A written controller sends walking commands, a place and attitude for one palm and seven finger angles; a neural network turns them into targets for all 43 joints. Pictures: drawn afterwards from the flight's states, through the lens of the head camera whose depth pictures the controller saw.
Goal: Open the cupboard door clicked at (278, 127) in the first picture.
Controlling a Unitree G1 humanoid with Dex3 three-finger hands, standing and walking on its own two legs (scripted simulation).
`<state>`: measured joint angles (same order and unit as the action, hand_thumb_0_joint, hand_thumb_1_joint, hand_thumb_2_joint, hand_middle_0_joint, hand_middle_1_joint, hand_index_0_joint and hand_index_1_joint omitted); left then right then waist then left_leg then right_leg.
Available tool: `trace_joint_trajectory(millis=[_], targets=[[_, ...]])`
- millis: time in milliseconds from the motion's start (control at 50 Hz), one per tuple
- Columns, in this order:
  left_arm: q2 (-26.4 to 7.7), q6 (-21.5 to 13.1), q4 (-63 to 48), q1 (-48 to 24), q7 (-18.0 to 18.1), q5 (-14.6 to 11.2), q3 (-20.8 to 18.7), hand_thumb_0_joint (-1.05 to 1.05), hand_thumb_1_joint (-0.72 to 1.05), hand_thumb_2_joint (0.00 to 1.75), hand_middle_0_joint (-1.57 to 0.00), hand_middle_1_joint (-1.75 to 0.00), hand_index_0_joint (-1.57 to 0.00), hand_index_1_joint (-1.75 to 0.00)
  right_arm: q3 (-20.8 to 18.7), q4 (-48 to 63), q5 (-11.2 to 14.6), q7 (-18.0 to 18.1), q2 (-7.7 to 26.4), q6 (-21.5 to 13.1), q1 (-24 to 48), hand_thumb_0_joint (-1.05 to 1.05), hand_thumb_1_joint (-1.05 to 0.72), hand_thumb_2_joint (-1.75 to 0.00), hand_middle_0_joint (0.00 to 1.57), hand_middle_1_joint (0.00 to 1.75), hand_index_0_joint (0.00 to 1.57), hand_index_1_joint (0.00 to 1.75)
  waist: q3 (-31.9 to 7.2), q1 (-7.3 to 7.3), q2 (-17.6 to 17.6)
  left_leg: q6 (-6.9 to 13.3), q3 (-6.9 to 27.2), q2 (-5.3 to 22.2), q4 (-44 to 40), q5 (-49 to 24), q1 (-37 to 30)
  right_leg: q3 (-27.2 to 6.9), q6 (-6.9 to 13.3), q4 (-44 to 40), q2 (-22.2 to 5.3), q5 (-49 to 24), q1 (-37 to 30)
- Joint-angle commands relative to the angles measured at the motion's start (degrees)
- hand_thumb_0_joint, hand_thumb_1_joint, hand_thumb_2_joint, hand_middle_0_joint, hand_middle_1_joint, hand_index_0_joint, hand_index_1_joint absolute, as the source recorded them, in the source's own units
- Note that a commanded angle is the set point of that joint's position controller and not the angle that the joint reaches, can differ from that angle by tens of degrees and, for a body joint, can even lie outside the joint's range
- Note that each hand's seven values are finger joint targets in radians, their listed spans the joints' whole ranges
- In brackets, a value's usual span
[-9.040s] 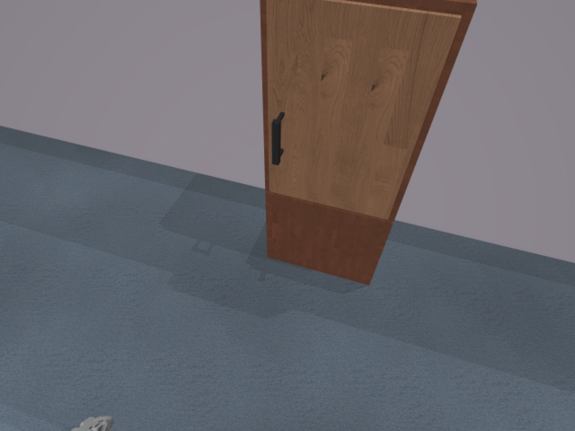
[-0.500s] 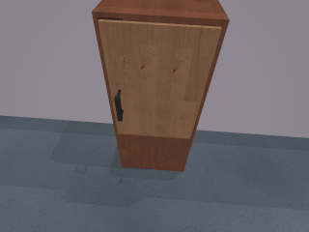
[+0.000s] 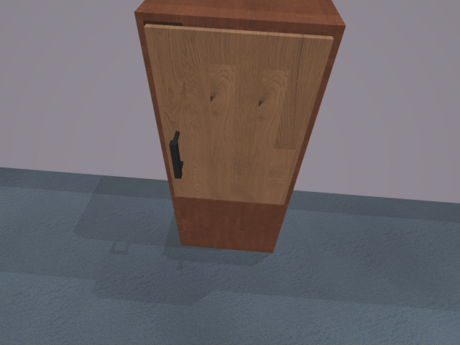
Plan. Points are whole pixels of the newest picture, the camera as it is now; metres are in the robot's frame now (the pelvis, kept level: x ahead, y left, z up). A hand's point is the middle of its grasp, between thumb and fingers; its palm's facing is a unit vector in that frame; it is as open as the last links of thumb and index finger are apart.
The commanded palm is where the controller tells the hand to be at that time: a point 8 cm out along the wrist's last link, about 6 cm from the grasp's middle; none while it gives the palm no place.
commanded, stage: shuffle to correct the standing spot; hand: left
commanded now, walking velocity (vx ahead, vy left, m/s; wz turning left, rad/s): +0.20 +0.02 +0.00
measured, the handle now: (177, 155) +0.63 +0.20 -0.11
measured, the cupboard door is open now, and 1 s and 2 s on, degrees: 0 0 0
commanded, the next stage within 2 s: come to a stop and stand still in 0.30 s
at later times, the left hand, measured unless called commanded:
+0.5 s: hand out of the picture +0.04 +0.17 -0.18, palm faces -0.01 -0.99 -0.15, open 7.4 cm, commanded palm none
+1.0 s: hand out of the picture +0.10 +0.22 -0.18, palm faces +0.06 -0.98 -0.19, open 7.3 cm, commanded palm none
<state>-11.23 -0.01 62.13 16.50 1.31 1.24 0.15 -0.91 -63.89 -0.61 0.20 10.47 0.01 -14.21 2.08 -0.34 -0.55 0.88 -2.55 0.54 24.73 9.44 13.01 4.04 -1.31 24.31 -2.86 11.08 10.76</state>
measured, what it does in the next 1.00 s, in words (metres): steps on the spot: right foot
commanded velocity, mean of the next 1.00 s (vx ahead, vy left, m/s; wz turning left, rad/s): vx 0.01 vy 0.02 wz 0.00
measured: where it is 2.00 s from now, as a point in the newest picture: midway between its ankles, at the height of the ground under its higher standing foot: outside the picture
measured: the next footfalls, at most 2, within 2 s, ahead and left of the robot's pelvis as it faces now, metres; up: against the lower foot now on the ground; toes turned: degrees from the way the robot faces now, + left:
right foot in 0.54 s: +0.14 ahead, -0.11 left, +0.00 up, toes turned -7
right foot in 1.14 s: +0.07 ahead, -0.10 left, +0.00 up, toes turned -2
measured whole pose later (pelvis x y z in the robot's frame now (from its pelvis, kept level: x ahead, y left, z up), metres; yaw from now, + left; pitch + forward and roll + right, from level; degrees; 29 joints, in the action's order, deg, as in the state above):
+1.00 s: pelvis +0.06 +0.03 +0.00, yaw +1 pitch -1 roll +0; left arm -10.3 3.1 58.9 12.0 1.8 1.6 -2.8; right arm -2.4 -59.0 -1.5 1.9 8.9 0.2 -11.5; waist 3.2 -0.8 -2.0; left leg 3.5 -6.6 -0.2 28.9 15.4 12.4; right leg 2.1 -0.8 46.0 -2.9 24.6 18.8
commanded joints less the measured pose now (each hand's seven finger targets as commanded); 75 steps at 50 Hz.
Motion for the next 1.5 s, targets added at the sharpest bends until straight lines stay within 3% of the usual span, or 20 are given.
trace_joint_trajectory(millis=[0,80,260,300,340,400,480,520,540,600,660,720,800,860,880,940,1040,1120,1180,1480], targets=[[-6.01,-1.03,-1.54,2.86,0.68,-0.18,-1.34,0.00,0.90,0.90,-0.20,-0.30,-0.20,-0.30,-0.86,2.07,-0.03,0.56,7.31,-0.71,-1.51,0.00,-0.90,-0.90,0.20,0.30,0.20,0.30,0.65,0.37,1.33,-0.08,5.99,5.15,-7.51,7.13,1.07,-5.31,1.66,-6.42,-4.12,5.99,1.60],[-4.43,-0.05,-0.83,5.45,0.51,0.28,-1.48,0.00,0.90,0.90,-0.20,-0.30,-0.20,-0.30,-0.64,1.32,-0.56,0.48,5.29,0.27,-4.18,0.00,-0.90,-0.90,0.20,0.30,0.20,0.30,3.83,0.09,0.73,0.24,5.82,4.29,-7.56,20.51,4.62,-5.60,1.81,-6.09,-3.54,18.96,4.12],[-4.33,-0.43,-1.33,8.35,0.08,0.07,-3.01,0.00,0.90,0.90,-0.20,-0.30,-0.20,-0.30,-0.71,2.70,-0.55,0.55,2.87,-0.69,-7.84,0.00,-0.90,-0.90,0.20,0.30,0.20,0.30,7.00,0.65,-1.99,0.78,1.94,2.03,2.05,17.20,6.05,-9.45,5.40,-5.28,-6.30,23.99,7.67],[-2.92,-0.49,-1.89,7.64,-0.13,0.09,-2.90,0.00,0.90,0.90,-0.20,-0.30,-0.20,-0.30,-0.92,2.15,-0.48,0.74,3.25,-1.10,-10.17,0.00,-0.90,-0.90,0.20,0.30,0.20,0.30,8.44,1.50,3.15,1.87,5.50,4.25,-2.33,19.03,4.07,-5.92,4.55,-0.03,-3.50,20.44,10.29],[-0.31,-0.82,-2.72,6.44,-0.51,0.31,-2.39,0.00,0.90,0.90,-0.20,-0.30,-0.20,-0.30,-1.61,0.81,-0.32,1.18,6.10,-1.84,-14.55,0.00,-0.90,-0.90,0.20,0.30,0.20,0.30,7.43,2.63,11.87,6.09,16.90,12.12,-10.93,20.16,-1.79,1.90,2.32,13.74,1.25,12.98,15.06],[1.44,-1.65,-5.25,0.70,-0.63,0.29,-2.06,0.00,0.90,0.90,-0.20,-0.30,-0.20,-0.30,-1.52,-0.20,-0.68,1.84,5.52,-2.81,-16.86,0.00,-0.90,-0.90,0.20,0.30,0.20,0.30,7.69,3.67,8.93,12.67,22.04,18.14,-11.89,0.78,-8.87,-0.47,2.28,25.16,-1.15,18.48,24.46],[3.29,-1.72,-1.62,8.93,-0.01,-0.55,-1.75,0.00,0.90,0.90,-0.20,-0.30,-0.20,-0.30,-0.30,0.69,-0.01,2.95,3.52,-2.89,-9.54,0.00,-0.90,-0.90,0.20,0.30,0.20,0.30,-0.50,-1.88,3.93,5.51,5.79,9.88,-0.19,-26.14,-3.49,-0.02,1.02,0.58,-0.67,-2.23,0.82],[-2.12,-2.37,-0.37,10.30,0.97,-0.77,-2.18,0.00,0.90,0.90,-0.20,-0.30,-0.20,-0.30,-0.15,0.79,0.79,2.75,1.46,-2.85,-10.31,0.00,-0.90,-0.90,0.20,0.30,0.20,0.30,-2.76,-0.70,-1.85,0.12,2.35,5.21,-0.02,-8.98,3.19,-7.63,4.16,1.13,-8.42,-29.38,-9.63],[-4.05,-2.05,-1.15,8.31,1.12,-0.85,-2.42,0.00,0.90,0.90,-0.20,-0.30,-0.20,-0.30,-0.41,0.51,0.76,2.41,1.20,-2.46,-10.76,0.00,-0.90,-0.90,0.20,0.30,0.20,0.30,-1.45,-0.11,1.56,-0.49,2.99,4.23,-2.63,-1.93,4.47,-7.44,5.14,2.63,-11.09,-33.89,-9.46],[-3.04,-1.24,-0.84,8.06,1.99,-0.64,-2.46,0.00,0.90,0.90,-0.20,-0.30,-0.20,-0.30,-0.86,-0.06,0.44,2.66,-0.84,-0.33,-11.10,0.00,-0.90,-0.90,0.20,0.30,0.20,0.30,-1.42,-0.28,-8.35,-1.52,-0.86,3.39,3.76,-0.61,2.39,-7.16,5.89,3.72,-11.93,-47.61,-7.86],[-5.22,-0.68,-2.05,6.18,2.40,-0.30,-3.39,0.00,0.90,0.90,-0.20,-0.30,-0.20,-0.30,-1.72,0.87,0.42,2.49,-0.92,0.77,-9.64,0.00,-0.90,-0.90,0.20,0.30,0.20,0.30,-3.12,-0.72,-7.00,-2.19,-1.34,2.17,12.65,11.67,5.41,-9.21,10.15,3.45,-16.04,-54.92,-9.65],[-6.01,0.01,-3.61,2.79,2.46,0.40,-4.18,0.00,0.90,0.90,-0.20,-0.30,-0.20,-0.30,-2.35,3.02,0.33,2.31,-0.74,1.62,-5.82,0.00,-0.90,-0.90,0.20,0.30,0.20,0.30,-2.88,-1.13,-7.87,-2.38,0.55,1.98,19.85,20.23,7.76,-10.76,14.09,0.32,-17.94,-46.57,-6.88],[-6.35,0.93,-6.12,-3.61,1.90,0.09,-4.73,0.00,0.90,0.90,-0.20,-0.30,-0.20,-0.30,-2.55,2.91,0.08,1.66,-0.72,1.58,-8.86,0.00,-0.90,-0.90,0.20,0.30,0.20,0.30,-2.40,2.32,-6.87,-2.30,-1.44,2.40,5.36,5.98,-3.75,-7.44,9.36,1.02,-13.77,-20.06,5.45],[-1.28,2.25,-7.76,-4.43,1.33,-0.17,-3.89,0.00,0.90,0.90,-0.20,-0.30,-0.20,-0.30,-3.13,5.61,-0.96,1.42,6.21,0.38,-4.71,0.00,-0.90,-0.90,0.20,0.30,0.20,0.30,2.34,1.64,16.20,5.61,16.22,16.96,-12.65,-1.07,4.24,0.60,0.52,16.06,0.04,13.92,9.14],[-1.79,2.64,-7.21,-4.45,1.35,0.10,-3.91,0.00,0.90,0.90,-0.20,-0.30,-0.20,-0.30,-2.88,6.42,-1.00,1.75,5.98,0.03,-1.64,0.00,-0.90,-0.90,0.20,0.30,0.20,0.30,3.80,1.11,14.33,7.93,16.82,17.62,-14.92,0.22,8.12,-2.84,0.81,23.73,-0.35,17.09,7.70],[-0.75,2.23,-5.03,-0.14,0.54,0.42,-3.24,0.00,0.90,0.90,-0.20,-0.30,-0.20,-0.30,-2.16,7.32,-0.89,2.07,5.75,-0.34,2.25,0.00,-0.90,-0.90,0.20,0.30,0.20,0.30,1.36,-1.34,7.11,8.64,10.60,14.32,-11.14,-5.82,1.85,-4.04,0.83,25.28,-0.66,14.37,9.56],[-1.28,1.09,-4.02,0.64,0.66,-0.01,-2.22,0.00,0.90,0.90,-0.20,-0.30,-0.20,-0.30,-2.39,5.63,-0.29,2.07,6.54,-0.85,-0.90,0.00,-0.90,-0.90,0.20,0.30,0.20,0.30,-3.53,0.08,6.05,7.71,7.56,12.76,-5.92,-21.46,-8.96,-1.85,-0.11,7.34,-0.73,9.49,4.95],[-3.97,-0.31,-2.34,2.23,1.13,-0.13,-1.70,0.00,0.90,0.90,-0.20,-0.30,-0.20,-0.30,-1.67,4.97,0.53,1.43,3.88,-1.00,-1.01,0.00,-0.90,-0.90,0.20,0.30,0.20,0.30,-1.26,1.16,0.69,0.68,3.72,6.13,-4.69,-5.44,-4.42,-7.77,2.54,-3.79,-6.57,-8.05,0.80],[-2.97,-0.41,-1.36,1.90,1.00,-0.11,-1.30,0.00,0.90,0.90,-0.20,-0.30,-0.20,-0.30,-1.54,3.60,0.16,1.34,4.20,-0.51,-0.78,0.00,-0.90,-0.90,0.20,0.30,0.20,0.30,-0.27,1.24,-3.49,0.63,3.28,6.39,-5.84,-2.56,-6.05,-7.27,2.09,-4.47,-4.67,-2.81,3.36],[-1.09,-0.37,0.82,6.82,1.06,-0.21,-0.97,0.00,0.90,0.90,-0.20,-0.30,-0.20,-0.30,-0.68,-0.30,-0.09,1.28,2.44,-0.19,-6.16,0.00,-0.90,-0.90,0.20,0.30,0.20,0.30,4.20,0.60,0.03,0.40,4.51,5.92,-10.23,10.67,-0.33,-6.95,2.13,-7.12,-3.39,8.11,5.17]])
